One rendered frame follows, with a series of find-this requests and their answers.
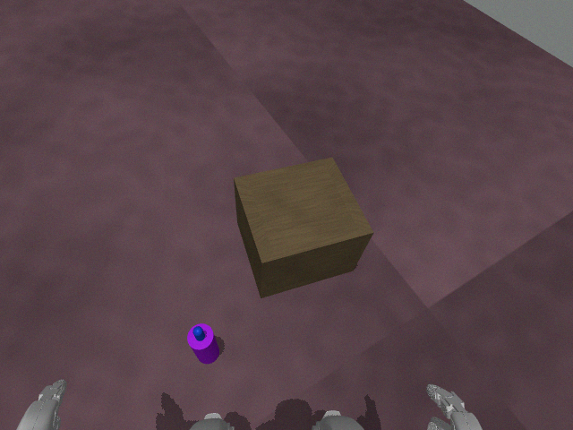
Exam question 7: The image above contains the left robot hand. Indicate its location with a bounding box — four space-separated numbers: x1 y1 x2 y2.
16 380 67 430

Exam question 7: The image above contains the right robot hand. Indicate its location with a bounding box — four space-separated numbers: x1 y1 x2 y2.
426 384 483 430

